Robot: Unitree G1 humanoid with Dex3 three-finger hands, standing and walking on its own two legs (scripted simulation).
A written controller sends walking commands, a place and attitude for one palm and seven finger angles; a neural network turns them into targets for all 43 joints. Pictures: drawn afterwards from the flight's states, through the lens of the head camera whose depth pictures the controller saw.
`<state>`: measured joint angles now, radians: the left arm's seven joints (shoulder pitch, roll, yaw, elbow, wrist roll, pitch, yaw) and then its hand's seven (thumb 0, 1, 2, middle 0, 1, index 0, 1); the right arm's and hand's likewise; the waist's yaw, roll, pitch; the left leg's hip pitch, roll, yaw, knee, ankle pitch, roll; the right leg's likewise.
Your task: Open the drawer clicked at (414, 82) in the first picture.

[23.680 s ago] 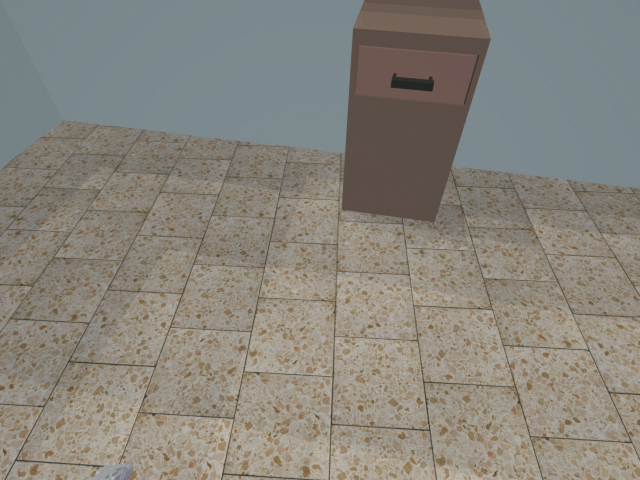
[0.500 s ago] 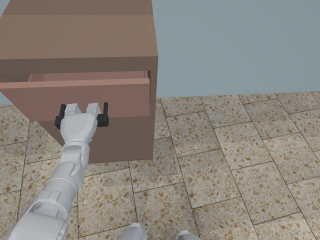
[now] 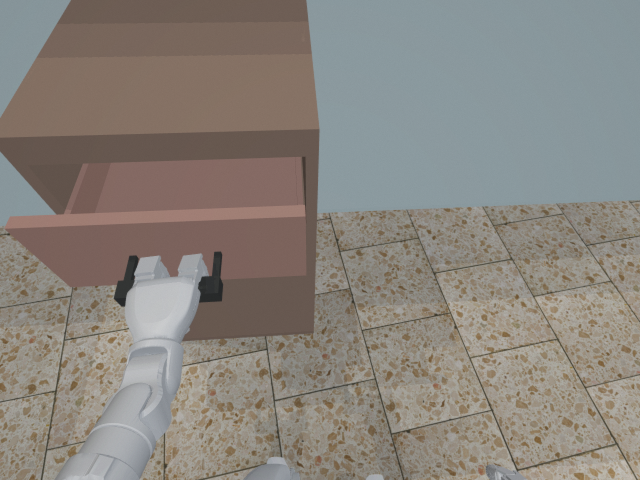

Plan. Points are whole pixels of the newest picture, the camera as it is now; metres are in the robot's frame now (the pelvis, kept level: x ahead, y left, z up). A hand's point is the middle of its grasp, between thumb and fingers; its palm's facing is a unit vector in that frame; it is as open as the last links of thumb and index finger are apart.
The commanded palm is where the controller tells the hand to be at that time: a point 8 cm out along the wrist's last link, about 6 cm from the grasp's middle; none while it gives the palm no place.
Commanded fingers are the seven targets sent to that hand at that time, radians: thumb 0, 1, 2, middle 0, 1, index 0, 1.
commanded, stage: pull the drawer open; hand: left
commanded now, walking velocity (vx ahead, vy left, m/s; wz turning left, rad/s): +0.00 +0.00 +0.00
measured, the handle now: (173, 276) +0.40 +0.23 -0.04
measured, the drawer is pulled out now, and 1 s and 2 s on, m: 0.11 0.21 0.30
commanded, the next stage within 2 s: open the thumb to release the handle in 1.94 s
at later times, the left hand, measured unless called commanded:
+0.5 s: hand (173, 361) +0.28 +0.21 -0.06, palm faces -0.04 -0.07 -1.00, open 6.2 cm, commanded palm +0.25 +0.19 +0.00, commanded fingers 0.00 0.90 0.90 -0.40 -1.35 -0.40 -1.35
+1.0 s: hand (170, 394) +0.24 +0.20 -0.06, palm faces -0.04 -0.10 -0.99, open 6.3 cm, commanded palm +0.19 +0.19 +0.00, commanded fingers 0.00 0.90 0.90 -0.40 -1.35 -0.40 -1.35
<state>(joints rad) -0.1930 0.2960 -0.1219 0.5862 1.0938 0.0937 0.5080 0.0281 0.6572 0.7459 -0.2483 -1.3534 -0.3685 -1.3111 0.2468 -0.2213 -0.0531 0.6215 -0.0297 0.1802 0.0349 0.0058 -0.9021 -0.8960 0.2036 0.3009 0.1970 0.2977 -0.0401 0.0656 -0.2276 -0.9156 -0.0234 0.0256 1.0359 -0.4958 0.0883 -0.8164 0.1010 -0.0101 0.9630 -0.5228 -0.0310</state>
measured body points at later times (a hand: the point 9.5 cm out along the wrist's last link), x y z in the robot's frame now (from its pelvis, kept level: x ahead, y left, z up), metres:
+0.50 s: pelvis -0.02 -0.01 +0.00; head +0.04 -0.01 +0.44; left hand +0.27 +0.21 +0.00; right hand +0.12 -0.25 -0.12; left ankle -0.01 +0.06 -0.67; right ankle -0.04 -0.11 -0.67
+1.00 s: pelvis -0.01 -0.01 +0.00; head +0.05 -0.02 +0.44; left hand +0.23 +0.20 +0.00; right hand +0.17 -0.25 -0.12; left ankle -0.01 +0.06 -0.67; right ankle -0.04 -0.11 -0.67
